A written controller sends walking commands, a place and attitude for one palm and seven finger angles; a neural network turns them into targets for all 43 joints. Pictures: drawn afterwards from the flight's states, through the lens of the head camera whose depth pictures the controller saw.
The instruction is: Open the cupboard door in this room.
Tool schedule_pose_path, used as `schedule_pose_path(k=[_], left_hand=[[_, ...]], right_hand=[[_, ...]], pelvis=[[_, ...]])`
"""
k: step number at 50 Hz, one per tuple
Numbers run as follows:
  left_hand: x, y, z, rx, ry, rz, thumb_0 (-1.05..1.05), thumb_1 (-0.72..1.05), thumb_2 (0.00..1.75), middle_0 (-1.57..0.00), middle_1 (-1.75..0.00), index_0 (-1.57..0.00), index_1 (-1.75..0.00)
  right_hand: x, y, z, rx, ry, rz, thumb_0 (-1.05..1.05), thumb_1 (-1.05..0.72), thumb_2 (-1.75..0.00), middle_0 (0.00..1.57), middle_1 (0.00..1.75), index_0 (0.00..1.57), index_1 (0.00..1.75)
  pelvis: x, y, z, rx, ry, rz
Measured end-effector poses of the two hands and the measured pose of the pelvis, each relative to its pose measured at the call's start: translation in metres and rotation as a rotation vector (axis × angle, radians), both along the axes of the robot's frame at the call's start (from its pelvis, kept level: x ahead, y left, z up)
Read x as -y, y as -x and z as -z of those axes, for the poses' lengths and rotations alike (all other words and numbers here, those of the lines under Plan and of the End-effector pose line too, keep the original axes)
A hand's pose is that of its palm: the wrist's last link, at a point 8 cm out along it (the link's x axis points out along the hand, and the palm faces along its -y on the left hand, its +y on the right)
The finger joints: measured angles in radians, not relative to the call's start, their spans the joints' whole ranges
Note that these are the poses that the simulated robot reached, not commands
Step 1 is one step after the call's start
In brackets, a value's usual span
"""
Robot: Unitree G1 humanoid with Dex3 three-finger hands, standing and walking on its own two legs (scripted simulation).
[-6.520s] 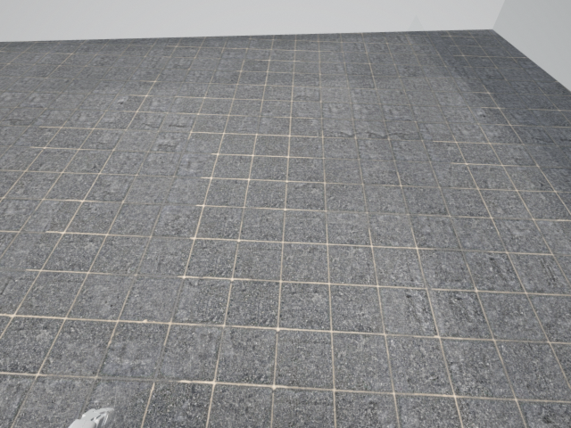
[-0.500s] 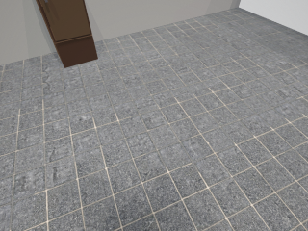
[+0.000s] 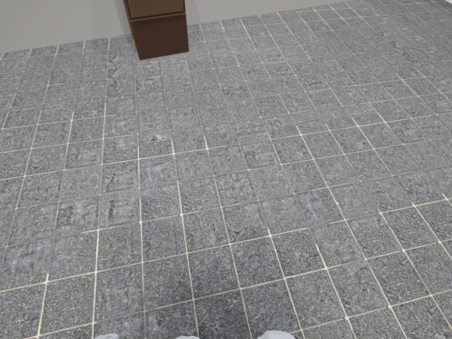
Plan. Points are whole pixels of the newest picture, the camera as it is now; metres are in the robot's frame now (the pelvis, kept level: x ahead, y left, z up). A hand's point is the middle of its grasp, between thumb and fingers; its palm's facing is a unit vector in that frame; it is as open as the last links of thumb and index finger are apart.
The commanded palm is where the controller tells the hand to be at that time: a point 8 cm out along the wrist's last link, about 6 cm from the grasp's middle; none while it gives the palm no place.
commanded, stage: turn or walk to find it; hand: left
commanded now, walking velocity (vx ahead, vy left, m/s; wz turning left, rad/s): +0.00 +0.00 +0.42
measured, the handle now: out of the picture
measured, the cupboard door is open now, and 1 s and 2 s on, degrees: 0 0 0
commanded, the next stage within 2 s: stand and wait in 0.40 s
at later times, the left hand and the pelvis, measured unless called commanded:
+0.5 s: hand out of the picture -0.03 +0.14 -0.15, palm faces +0.26 -0.93 -0.27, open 7.3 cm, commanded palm none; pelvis -0.02 -0.06 +0.00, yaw +15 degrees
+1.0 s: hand out of the picture -0.09 +0.16 -0.17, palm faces +0.38 -0.89 -0.26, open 7.3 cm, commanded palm none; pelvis -0.04 -0.04 -0.01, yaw +21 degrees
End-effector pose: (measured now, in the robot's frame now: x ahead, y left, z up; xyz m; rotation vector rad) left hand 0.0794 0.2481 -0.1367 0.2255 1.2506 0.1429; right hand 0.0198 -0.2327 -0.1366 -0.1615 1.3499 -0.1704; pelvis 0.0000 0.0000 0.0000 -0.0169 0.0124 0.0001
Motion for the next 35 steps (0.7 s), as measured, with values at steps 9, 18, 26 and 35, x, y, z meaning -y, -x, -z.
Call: schedule_pose_path(k=[9, 18, 26, 35], left_hand=[[0.023, 0.020, -0.017, 0.092, -0.046, -0.086, 0.00, 0.91, 0.90, -0.20, -0.30, -0.20, -0.30], [0.051, 0.086, -0.026, 0.030, -0.069, -0.194, 0.00, 0.91, 0.90, -0.20, -0.30, -0.21, -0.30], [0.067, 0.140, -0.013, -0.030, -0.014, -0.305, 0.00, 0.91, 0.90, -0.20, -0.30, -0.21, -0.30], [0.058, 0.222, 0.019, -0.216, 0.064, -0.418, 0.00, 0.91, 0.90, -0.20, -0.30, -0.21, -0.30]], right_hand=[[0.049, 0.003, 0.008, -0.014, 0.005, -0.057, 0.00, -0.91, -0.90, 0.20, 0.30, 0.21, 0.30], [0.093, -0.033, 0.004, 0.035, 0.026, -0.143, 0.00, -0.91, -0.90, 0.19, 0.30, 0.20, 0.30], [0.074, -0.070, 0.001, 0.020, 0.042, -0.278, 0.00, -0.91, -0.90, 0.19, 0.30, 0.20, 0.30], [-0.010, -0.118, -0.010, 0.181, 0.017, -0.408, 0.00, -0.91, -0.90, 0.19, 0.30, 0.20, 0.30]], pelvis=[[0.035, 0.016, 0.002, -0.010, -0.010, -0.100], [0.061, 0.022, -0.003, 0.015, -0.051, -0.195], [0.057, 0.025, -0.003, 0.000, -0.053, -0.273], [0.029, 0.035, 0.006, 0.016, -0.032, -0.284]])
